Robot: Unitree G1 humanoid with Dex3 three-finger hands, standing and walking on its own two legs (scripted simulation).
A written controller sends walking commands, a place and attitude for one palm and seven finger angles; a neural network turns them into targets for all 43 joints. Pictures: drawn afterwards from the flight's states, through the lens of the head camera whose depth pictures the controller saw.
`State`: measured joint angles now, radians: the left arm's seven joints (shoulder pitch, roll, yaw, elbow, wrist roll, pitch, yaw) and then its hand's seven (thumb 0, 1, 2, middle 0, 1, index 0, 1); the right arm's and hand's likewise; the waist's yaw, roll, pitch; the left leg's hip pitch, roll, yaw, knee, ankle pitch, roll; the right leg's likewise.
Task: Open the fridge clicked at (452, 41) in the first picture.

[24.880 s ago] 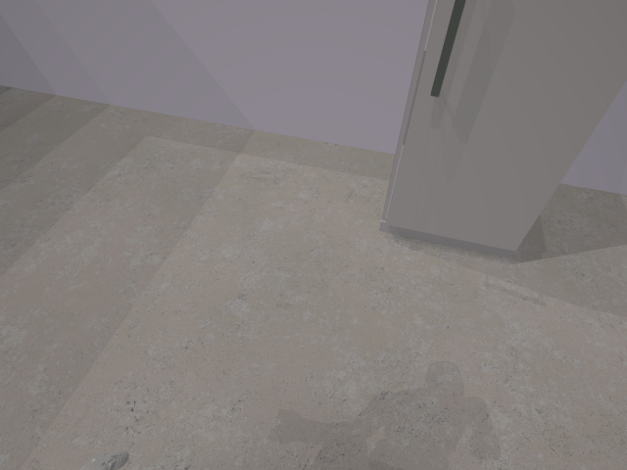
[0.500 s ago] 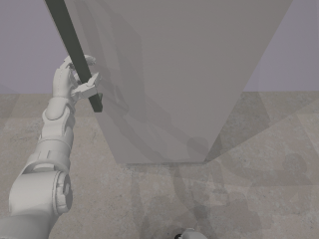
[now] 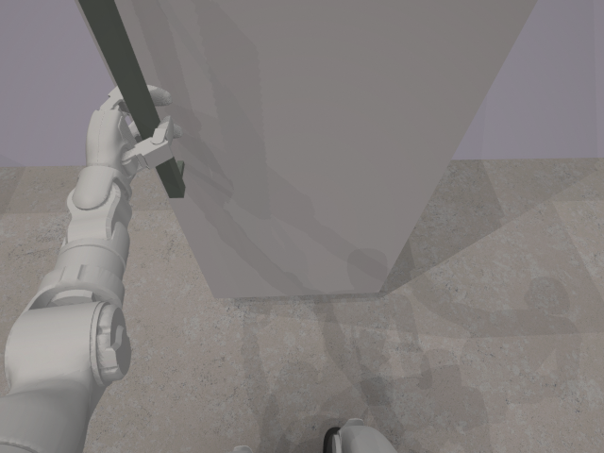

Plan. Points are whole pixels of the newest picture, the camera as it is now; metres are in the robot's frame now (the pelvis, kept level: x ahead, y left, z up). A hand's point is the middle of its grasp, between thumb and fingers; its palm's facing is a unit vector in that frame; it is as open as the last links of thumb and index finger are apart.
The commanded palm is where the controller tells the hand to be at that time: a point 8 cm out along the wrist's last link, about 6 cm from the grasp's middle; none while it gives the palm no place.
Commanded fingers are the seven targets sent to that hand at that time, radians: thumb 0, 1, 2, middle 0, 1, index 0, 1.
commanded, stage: grip the handle and tug to test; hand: left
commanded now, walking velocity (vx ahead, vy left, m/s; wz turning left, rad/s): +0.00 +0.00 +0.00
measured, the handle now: (139, 80) +0.54 +0.18 +0.17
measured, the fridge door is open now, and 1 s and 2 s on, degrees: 0 4 19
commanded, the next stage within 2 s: pull the door a little, standing still in 0.28 s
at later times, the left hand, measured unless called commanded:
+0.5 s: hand (163, 144) +0.48 +0.16 +0.12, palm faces -0.03 -1.00 +0.00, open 5.7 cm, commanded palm +0.44 +0.21 +0.12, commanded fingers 0.00 0.90 0.90 -0.45 -1.40 -0.45 -1.40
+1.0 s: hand (161, 169) +0.44 +0.16 +0.12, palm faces -0.05 -1.00 +0.00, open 6.3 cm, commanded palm +0.37 +0.21 +0.12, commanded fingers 0.00 0.90 0.90 -0.45 -1.40 -0.45 -1.40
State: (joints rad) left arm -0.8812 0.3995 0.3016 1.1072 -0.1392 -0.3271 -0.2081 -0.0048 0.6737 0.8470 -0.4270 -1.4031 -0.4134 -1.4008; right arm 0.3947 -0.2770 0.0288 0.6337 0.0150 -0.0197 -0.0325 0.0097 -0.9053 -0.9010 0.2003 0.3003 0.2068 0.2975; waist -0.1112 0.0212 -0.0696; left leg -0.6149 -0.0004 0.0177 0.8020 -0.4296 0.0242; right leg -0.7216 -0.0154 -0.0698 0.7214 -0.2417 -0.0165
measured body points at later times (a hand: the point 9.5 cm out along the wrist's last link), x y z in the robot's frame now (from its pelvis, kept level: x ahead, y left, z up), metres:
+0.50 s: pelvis +0.04 +0.00 +0.01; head +0.10 +0.00 +0.45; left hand +0.48 +0.22 +0.12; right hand +0.10 -0.26 -0.11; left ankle -0.03 +0.10 -0.71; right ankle +0.06 -0.11 -0.71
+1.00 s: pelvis +0.10 +0.02 +0.02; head +0.14 +0.00 +0.47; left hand +0.44 +0.21 +0.12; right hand +0.18 -0.24 -0.08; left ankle -0.02 +0.11 -0.69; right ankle +0.06 -0.11 -0.70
